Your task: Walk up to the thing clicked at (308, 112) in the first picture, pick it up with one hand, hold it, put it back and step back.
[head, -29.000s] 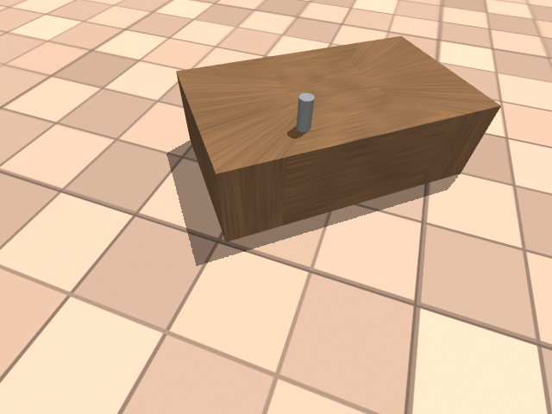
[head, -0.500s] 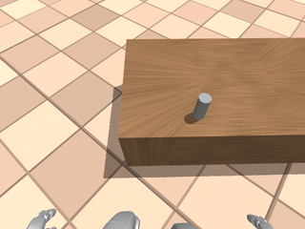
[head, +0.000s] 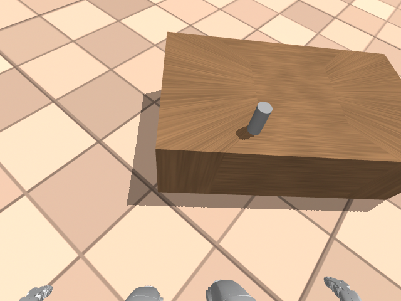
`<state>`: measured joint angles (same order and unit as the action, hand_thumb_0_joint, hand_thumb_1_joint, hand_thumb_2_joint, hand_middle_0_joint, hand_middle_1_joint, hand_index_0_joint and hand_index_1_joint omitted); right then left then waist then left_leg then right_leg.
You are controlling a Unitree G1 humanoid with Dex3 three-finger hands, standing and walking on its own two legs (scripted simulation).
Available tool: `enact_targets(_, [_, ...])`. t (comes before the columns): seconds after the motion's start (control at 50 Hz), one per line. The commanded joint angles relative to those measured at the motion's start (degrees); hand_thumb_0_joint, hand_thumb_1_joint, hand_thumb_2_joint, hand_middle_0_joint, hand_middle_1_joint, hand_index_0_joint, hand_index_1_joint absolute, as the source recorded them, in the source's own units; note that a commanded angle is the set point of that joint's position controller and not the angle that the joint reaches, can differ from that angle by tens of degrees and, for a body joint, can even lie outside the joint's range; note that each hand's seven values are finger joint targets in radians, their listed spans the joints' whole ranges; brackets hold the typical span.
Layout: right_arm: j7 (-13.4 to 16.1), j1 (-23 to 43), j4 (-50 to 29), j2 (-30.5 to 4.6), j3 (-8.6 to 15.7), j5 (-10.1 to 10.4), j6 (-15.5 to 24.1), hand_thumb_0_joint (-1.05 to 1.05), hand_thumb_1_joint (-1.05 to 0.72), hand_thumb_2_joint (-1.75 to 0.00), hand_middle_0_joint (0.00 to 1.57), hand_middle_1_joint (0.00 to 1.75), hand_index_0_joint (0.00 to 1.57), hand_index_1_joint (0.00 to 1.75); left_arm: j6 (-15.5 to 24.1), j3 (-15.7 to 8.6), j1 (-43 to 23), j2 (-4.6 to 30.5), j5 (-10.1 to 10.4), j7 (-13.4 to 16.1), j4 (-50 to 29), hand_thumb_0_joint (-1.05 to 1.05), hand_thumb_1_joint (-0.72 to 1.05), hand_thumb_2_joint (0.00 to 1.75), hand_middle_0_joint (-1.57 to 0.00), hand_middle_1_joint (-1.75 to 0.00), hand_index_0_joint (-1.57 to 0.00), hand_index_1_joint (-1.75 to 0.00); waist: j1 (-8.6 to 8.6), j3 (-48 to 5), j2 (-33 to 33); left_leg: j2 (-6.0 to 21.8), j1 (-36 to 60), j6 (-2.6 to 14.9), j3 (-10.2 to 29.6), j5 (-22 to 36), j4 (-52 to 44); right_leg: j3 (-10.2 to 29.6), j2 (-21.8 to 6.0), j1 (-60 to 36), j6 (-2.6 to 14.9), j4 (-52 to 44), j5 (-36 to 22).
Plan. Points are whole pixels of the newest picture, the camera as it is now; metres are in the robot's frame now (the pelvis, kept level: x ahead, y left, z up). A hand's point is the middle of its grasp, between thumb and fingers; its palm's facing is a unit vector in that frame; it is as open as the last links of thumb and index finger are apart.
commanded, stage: step back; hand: right
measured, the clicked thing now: (259, 119) +0.77 -0.24 -0.28
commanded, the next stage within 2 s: none
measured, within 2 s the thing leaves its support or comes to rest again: neither
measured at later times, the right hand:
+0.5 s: hand out of the picture -0.08 -0.31 -0.16, palm faces -0.10 +0.90 -0.43, open 7.4 cm
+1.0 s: hand out of the picture -0.17 -0.38 -0.15, palm faces -0.03 +0.91 -0.42, open 7.4 cm
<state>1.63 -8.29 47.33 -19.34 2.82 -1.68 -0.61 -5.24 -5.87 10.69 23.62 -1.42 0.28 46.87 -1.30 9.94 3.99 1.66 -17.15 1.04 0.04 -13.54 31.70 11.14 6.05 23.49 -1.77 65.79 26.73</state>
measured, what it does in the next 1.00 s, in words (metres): walks backwards: right foot, then left foot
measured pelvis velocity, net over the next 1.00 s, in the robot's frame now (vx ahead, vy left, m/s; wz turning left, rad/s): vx -0.32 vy -0.11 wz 0.00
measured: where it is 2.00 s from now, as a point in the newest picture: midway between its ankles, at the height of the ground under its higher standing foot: outside the picture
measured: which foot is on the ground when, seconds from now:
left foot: down 0.00-0.18, up 0.20-0.48, down 0.50-0.92, up 0.94-1.00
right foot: up 0.00-0.12, down 0.14-0.52, up 0.54-0.86, down 0.88-1.00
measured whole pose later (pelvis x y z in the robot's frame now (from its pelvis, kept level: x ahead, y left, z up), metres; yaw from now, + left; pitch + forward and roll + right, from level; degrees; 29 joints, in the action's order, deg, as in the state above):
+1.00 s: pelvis -0.32 -0.11 -0.02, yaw +0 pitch -2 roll +1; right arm 2.1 -6.4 46.7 -23.7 3.5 -0.8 -3.8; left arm -4.1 -3.6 12.9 20.9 -2.4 -0.9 49.7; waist -2.8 7.0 -0.6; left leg -2.0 -31.1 -0.1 6.0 -27.4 57.5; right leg 3.4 -0.7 17.1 0.3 41.0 22.3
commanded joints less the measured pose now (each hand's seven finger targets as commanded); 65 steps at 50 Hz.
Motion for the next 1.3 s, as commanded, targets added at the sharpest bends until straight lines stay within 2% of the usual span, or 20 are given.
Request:
enact_targets(0.0, [1.1,-3.54,-4.51,-16.82,5.08,0.11,1.23,0.0,-0.9,-0.9,0.2,0.3,0.2,0.3,2.3,-2.01,-1.05,7.97,-0.17,0.23,-6.02,0.0,0.9,0.9,-0.2,-0.3,-0.2,-0.3,3.65,-13.81,-13.22,14.12,18.61,13.06,11.77,26.75,-3.91,-3.02,-3.53,3.81,-1.1,-13.67,2.28])
enact_targets(0.12, [0.25,2.6,-6.5,-17.83,4.5,0.7,-0.43,0.0,-0.9,-0.9,0.2,0.3,0.2,0.3,3.1,-2.7,9.57,8.62,-0.76,-0.73,-0.23,0.0,0.9,0.9,-0.2,-0.3,-0.2,-0.3,-1.38,-16.02,-13.32,9.87,0.38,6.55,8.54,10.24,1.19,-9.88,-5.17,-17.16,3.72,-40.22,-13.4])
enact_targets(0.16, [0.55,2.46,-7.63,-12.34,3.03,1.48,-0.61,0.0,-0.9,-0.9,0.2,0.3,0.2,0.3,3.35,-4.58,5.51,16.45,-1.32,-1.04,-2.93,0.0,0.9,0.9,-0.2,-0.3,-0.2,-0.3,-1.36,-10.03,8.96,-6.35,-16.1,-0.51,3.41,-15.1,16.37,15.49,-21.0,-13.17,11.03,-47.72,-8.03])
enact_targets(0.18, [1.66,2.71,-6.75,-14.5,4.08,1.3,-0.78,0.0,-0.9,-0.9,0.2,0.3,0.2,0.3,3.18,-4.99,0.17,20.54,-1.66,-0.81,-5.27,0.0,0.9,0.9,-0.2,-0.3,-0.2,-0.3,-2.81,-7.58,14.81,-6.13,-10.39,-1.76,4.76,-23.5,30.91,22.23,-29.57,0.53,19.42,-50.73,-9.63])
enact_targets(0.26, [0.9,-4.02,-2.18,-13.55,2.98,1.99,-0.42,0.0,-0.9,-0.9,0.2,0.3,0.2,0.3,3.39,-2.82,-8.19,10.95,-0.98,0.14,-7.2,0.0,0.9,0.9,-0.2,-0.3,-0.2,-0.3,2.98,-5.88,5.93,-8.6,-9.4,-1.32,7.67,-12.62,38.07,-0.43,-16.51,-1.84,11.74,-43.22,-24.31])
enact_targets(0.4, [1.03,-5.35,-3.37,-12.3,2.22,0.58,1.23,0.0,-0.9,-0.9,0.2,0.3,0.2,0.3,2.88,-2.7,-2.62,10.05,-1.35,1.48,-8.62,0.0,0.9,0.9,-0.2,-0.3,-0.2,-0.3,-0.69,-13.6,8.63,-1.59,-9.3,-1.36,2.75,-15.96,9.27,0.67,-20.08,-23.01,13.26,-33.93,-39.27])
enact_targets(0.46, [0.83,-9.34,-1.15,-12.3,3.01,-0.06,1.71,0.0,-0.9,-0.9,0.2,0.3,0.2,0.3,1.47,-1.82,-2.97,10.15,-0.14,0.76,-9.09,0.0,0.9,0.9,-0.2,-0.3,-0.2,-0.3,0.66,-15.39,4.69,-3.51,2.27,-0.65,-1.07,4.94,-11.11,-2.92,-16.19,-17.58,9.79,-25.18,-34.95])
enact_targets(0.5, [0.72,-6.75,-2.25,-21.32,5.14,-1.34,1.54,0.0,-0.9,-0.9,0.2,0.3,0.2,0.3,1.06,-0.74,-1.87,5.74,0.42,0.33,-10.33,0.0,0.9,0.9,-0.2,-0.3,-0.2,-0.3,-0.43,-14.22,-17.3,16.41,12.01,7.46,27.32,20.04,-11.66,-10.09,-3.28,6.81,3.55,-10.88,2.18])
enact_targets(0.54, [1.15,-2.56,-4.05,-25.13,5.86,-0.83,1.78,0.0,-0.9,-0.9,0.2,0.3,0.2,0.3,0.77,-2.51,-7.55,10.91,-0.32,1.26,-10.25,0.0,0.9,0.9,-0.2,-0.3,-0.2,-0.3,2.59,-9.89,-15.67,25.75,-4.8,17.74,34.6,19.58,-13.04,0.45,-4.25,1.45,2.28,5.3,10.25])
enact_targets(0.6, [1.53,1.74,-4.56,-17.28,3.52,-1.03,1.94,0.0,-0.9,-0.9,0.2,0.3,0.2,0.3,0.61,-2.49,-1.62,9.43,0.72,0.46,-6.94,0.0,0.9,0.9,-0.2,-0.3,-0.2,-0.3,-1.97,-9.96,-8.94,12.47,1.76,10.72,12.2,28.68,-6.62,1.83,0.27,6.0,2.44,11.53,1.6])
enact_targets(0.74, [1.04,-3.53,-4.73,-16.66,4.11,-0.47,0.89,0.0,-0.9,-0.9,0.2,0.3,0.2,0.3,2.22,-1.46,-2.2,8.2,-0.16,0.07,-6.71,0.0,0.9,0.9,-0.2,-0.3,-0.2,-0.3,2.74,-13.69,-14.81,12.79,15.31,13.16,10.43,28.17,-2.1,-4.63,-3.99,5.26,-0.93,-10.27,3.64])
enact_targets(0.84, [0.22,0.94,-5.98,-19.21,4.14,-0.1,-1.19,0.0,-0.9,-0.9,0.2,0.3,0.2,0.3,3.12,-1.61,6.29,8.3,-0.1,-0.19,-0.87,0.0,0.9,0.9,-0.2,-0.3,-0.2,-0.3,-0.48,-19.09,-16.96,10.22,5.35,8.79,7.2,18.56,3.25,-13.27,-4.32,-13.96,2.34,-40.26,-10.2])
enact_targets(0.88, [0.15,3.06,-7.54,-13.77,2.61,0.78,-1.45,0.0,-0.9,-0.9,0.2,0.3,0.2,0.3,3.4,-3.28,8.47,14.47,-1.34,-0.14,-0.19,0.0,0.9,0.9,-0.2,-0.3,-0.2,-0.3,-1.73,-14.39,-0.29,0.33,-12.6,2.28,4.79,-4.14,14.67,5.87,-14.57,-15.44,6.19,-42.76,-10.34])
enact_targets(0.92, [1.63,4.15,-7.55,-15.87,4.3,0.99,-1.56,0.0,-0.9,-0.9,0.2,0.3,0.2,0.3,3.23,-4.49,-2.71,22.28,-1.27,0.1,-4.64,0.0,0.9,0.9,-0.2,-0.3,-0.2,-0.3,-2.06,-6.81,12.7,-3.52,-9.79,-1.6,8.14,-22.29,35.01,24.14,-31.8,9.5,19.46,-51.51,-4.43])
enact_targets(1.0, [0.43,-1.18,-2.66,-13.75,2.74,1.4,-1.15,0.0,-0.9,-0.9,0.2,0.3,0.2,0.3,4.31,-2.12,-6.93,12.36,-1.57,0.99,-4.56,0.0,0.9,0.9,-0.2,-0.3,-0.2,-0.3,1.83,-6.36,4.05,-7.77,-10.67,-1.32,7.65,-12.95,38.16,-0.55,-17.55,-0.07,12.29,-40.16,-20.8])
enact_targets(1.1, [-0.33,0.04,-2.29,-13.0,2.2,0.23,0.63,0.0,-0.9,-0.9,0.2,0.3,0.2,0.3,5.36,-2.84,0.57,13.44,-2.11,1.12,-2.7,0.0,0.9,0.9,-0.2,-0.3,-0.2,-0.3,-3.03,-11.85,8.4,-2.52,-13.89,-2.3,3.44,-17.38,15.02,3.88,-19.61,-20.29,13.32,-39.92,-7.47])
enact_targets(1.18, [-0.63,-7.37,3.2,-12.65,3.38,-0.58,1.94,0.0,-0.9,-0.9,0.2,0.3,0.2,0.3,4.45,-1.39,-0.97,12.27,-0.8,0.35,-2.22,0.0,0.9,0.9,-0.2,-0.3,-0.2,-0.3,0.44,-13.22,4.32,-3.55,9.41,0.34,1.82,-7.27,-14.01,-0.71,-17.77,-8.52,9.06,-31.85,-8.45])
enact_targets(1.22, [-0.46,-5.42,3.02,-18.06,4.73,-1.81,2.33,0.0,-0.9,-0.9,0.2,0.3,0.2,0.3,4.51,0.71,1.6,5.07,0.33,0.16,-1.92,0.0,0.9,0.9,-0.2,-0.3,-0.2,-0.3,-0.86,-11.95,-14.85,13.29,18.89,6.19,29.49,-15.36,-17.14,-11.52,-6.75,13.62,2.67,-15.32,3.93])
enact_targets(1.24, [-0.81,-3.61,2.25,-22.23,4.8,-0.98,2.27,0.0,-0.9,-0.9,0.2,0.3,0.2,0.3,4.77,-0.93,-4.38,10.76,-0.27,0.74,-1.62,0.0,0.9,0.9,-0.2,-0.3,-0.2,-0.3,2.4,-7.98,-12.57,18.64,4.19,12.82,33.04,-25.53,-18.55,-8.22,-9.79,8.09,2.12,-14.02,5.68])
enact_targets(1.28, [-1.12,2.17,1.56,-17.71,3.65,-1.08,2.63,0.0,-0.9,-0.9,0.2,0.3,0.2,0.3,5.34,-1.34,-5.43,12.35,-0.09,-0.3,-0.16,0.0,0.9,0.9,-0.2,-0.3,-0.2,-0.3,0.24,-2.5,-8.61,13.89,-6.28,11.25,23.08,-22.31,-18.06,-7.71,-10.08,-1.63,2.76,-14.42,2.03])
